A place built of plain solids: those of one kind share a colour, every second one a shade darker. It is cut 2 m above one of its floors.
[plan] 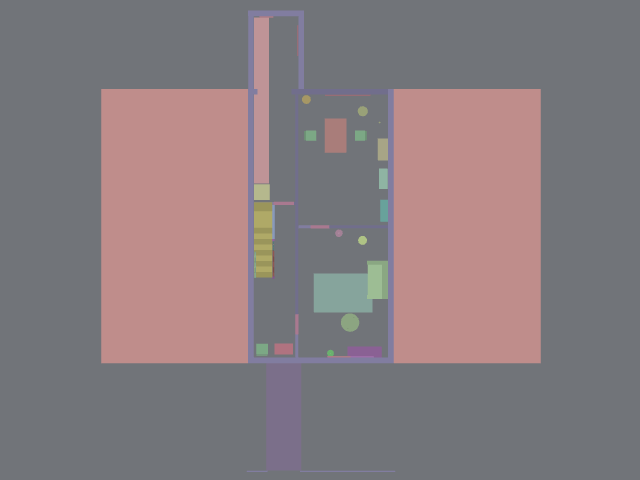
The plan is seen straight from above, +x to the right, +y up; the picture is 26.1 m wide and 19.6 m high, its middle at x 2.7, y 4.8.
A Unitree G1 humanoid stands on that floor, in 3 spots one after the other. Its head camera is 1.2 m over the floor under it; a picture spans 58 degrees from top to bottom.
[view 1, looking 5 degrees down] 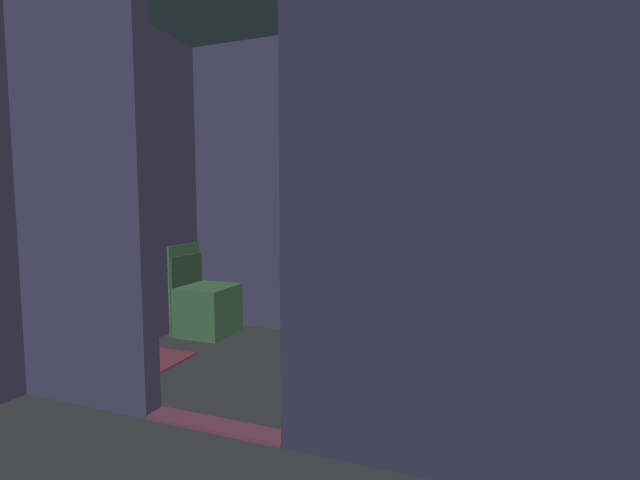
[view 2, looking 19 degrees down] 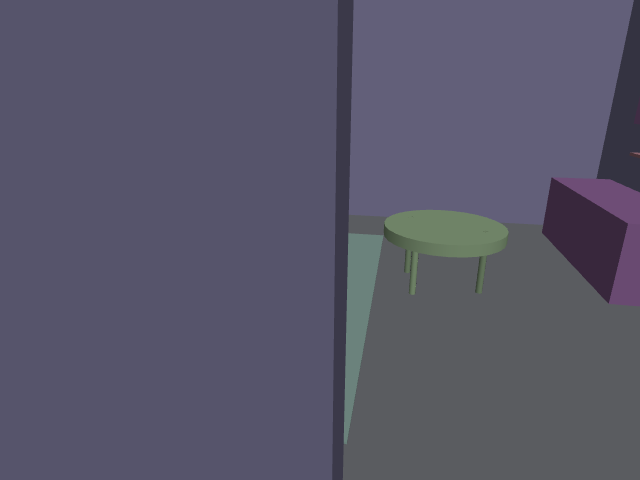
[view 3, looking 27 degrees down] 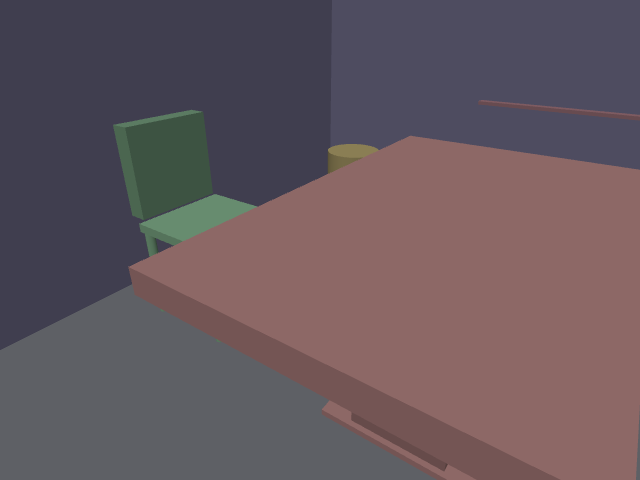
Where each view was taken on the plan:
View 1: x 3.67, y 2.65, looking -160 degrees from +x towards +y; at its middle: wall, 1.98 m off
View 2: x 1.22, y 1.70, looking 11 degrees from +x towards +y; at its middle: wall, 0.51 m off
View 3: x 3.67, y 7.95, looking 125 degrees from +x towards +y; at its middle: meeting_table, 1.01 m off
